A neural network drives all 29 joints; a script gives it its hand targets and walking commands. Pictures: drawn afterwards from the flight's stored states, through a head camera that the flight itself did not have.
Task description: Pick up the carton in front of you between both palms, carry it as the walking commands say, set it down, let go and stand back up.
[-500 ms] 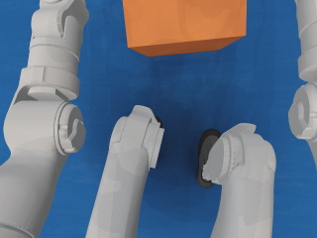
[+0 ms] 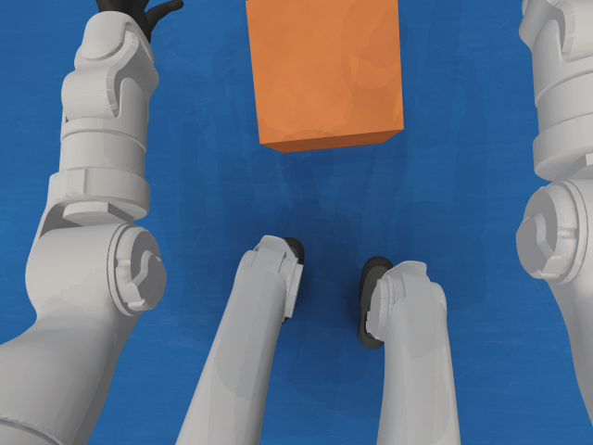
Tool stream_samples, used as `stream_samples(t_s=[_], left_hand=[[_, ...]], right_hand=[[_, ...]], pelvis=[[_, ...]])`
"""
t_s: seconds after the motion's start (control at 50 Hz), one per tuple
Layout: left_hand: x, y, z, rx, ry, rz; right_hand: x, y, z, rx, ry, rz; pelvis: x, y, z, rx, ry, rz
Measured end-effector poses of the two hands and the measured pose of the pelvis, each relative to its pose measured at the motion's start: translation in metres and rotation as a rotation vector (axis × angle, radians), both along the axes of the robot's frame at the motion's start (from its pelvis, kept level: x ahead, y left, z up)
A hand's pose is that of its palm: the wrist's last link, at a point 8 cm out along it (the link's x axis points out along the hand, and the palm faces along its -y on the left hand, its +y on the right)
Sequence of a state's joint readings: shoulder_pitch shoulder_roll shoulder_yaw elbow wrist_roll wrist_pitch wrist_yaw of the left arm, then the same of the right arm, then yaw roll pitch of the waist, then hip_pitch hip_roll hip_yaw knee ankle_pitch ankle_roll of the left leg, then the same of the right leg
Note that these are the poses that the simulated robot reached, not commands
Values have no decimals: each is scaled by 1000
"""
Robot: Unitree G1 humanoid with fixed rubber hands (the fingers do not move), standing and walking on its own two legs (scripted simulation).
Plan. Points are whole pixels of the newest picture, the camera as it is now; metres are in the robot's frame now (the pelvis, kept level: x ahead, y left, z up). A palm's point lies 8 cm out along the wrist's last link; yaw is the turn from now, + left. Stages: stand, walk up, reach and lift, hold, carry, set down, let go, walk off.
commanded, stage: set down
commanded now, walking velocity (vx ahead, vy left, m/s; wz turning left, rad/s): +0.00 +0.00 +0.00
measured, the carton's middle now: (326, 86) +0.54 +0.07 -0.40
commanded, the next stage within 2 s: let go in 0.30 s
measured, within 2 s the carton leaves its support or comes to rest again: neither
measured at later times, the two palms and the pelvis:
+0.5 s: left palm out of the picture +0.49 +0.25 +0.03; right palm out of the picture +0.57 -0.15 +0.03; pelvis +0.03 +0.00 +0.13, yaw -2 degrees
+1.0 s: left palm out of the picture +0.34 +0.26 +0.14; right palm out of the picture +0.39 -0.18 +0.12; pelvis +0.09 +0.02 +0.22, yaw -1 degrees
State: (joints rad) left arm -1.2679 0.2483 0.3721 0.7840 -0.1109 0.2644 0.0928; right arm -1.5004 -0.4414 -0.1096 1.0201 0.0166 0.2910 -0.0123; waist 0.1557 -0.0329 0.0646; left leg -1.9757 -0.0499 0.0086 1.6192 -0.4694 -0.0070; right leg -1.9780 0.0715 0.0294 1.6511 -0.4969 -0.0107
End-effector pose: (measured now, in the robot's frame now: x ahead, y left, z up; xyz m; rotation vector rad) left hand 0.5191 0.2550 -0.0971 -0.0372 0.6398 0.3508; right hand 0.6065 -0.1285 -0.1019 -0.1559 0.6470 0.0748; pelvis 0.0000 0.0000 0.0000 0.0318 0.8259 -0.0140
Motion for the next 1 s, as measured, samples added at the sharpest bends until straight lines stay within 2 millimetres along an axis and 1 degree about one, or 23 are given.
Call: stream_samples(t_s=[0.26, 0.36, 0.42, 0.46, 0.5, 0.6, 0.66, 0.7, 0.76, 0.84, 0.92, 1.0], left_hand=[[-5, 1, 82, -6, -10, -5], [-7, 1, 105, 1, -4, -19], [-11, -1, 116, 12, 7, -50], [-17, -3, 121, 22, 20, -83], [-25, -5, 126, 34, 40, -125], [-55, -7, 144, 67, 104, -243], [-74, -4, 160, 80, 134, -288], [-86, 0, 171, 85, 147, -307], [-104, 5, 188, 86, 157, -319], [-129, 9, 207, 77, 159, -313], [-156, 7, 224, 67, 161, -304], [-183, 1, 240, 63, 164, -294]], right_hand=[[-1, -4, 85, 3, 4, 3], [-4, -6, 109, -2, 13, 1], [-12, -9, 120, -17, 17, -13], [-21, -13, 125, -31, 21, -32], [-35, -17, 131, -49, 26, -58], [-84, -28, 145, -78, 47, -132], [-113, -32, 157, -83, 58, -160], [-128, -34, 166, -82, 62, -167], [-147, -36, 180, -80, 64, -164], [-166, -39, 197, -78, 67, -149], [-187, -45, 213, -78, 73, -136], [-212, -55, 227, -76, 83, -129]], pelvis=[[11, -1, 74, -7, 2, -3], [15, -1, 99, -11, -9, -5], [19, 0, 114, -16, -17, -5], [23, 1, 124, -20, -25, -6], [27, 3, 134, -24, -38, -8], [39, 8, 159, -34, -101, -16], [47, 12, 173, -39, -153, -19], [51, 14, 182, -41, -189, -19], [59, 17, 192, -43, -240, -17], [70, 19, 204, -43, -304, -10], [81, 19, 214, -42, -370, -2], [91, 17, 224, -40, -440, 3]])
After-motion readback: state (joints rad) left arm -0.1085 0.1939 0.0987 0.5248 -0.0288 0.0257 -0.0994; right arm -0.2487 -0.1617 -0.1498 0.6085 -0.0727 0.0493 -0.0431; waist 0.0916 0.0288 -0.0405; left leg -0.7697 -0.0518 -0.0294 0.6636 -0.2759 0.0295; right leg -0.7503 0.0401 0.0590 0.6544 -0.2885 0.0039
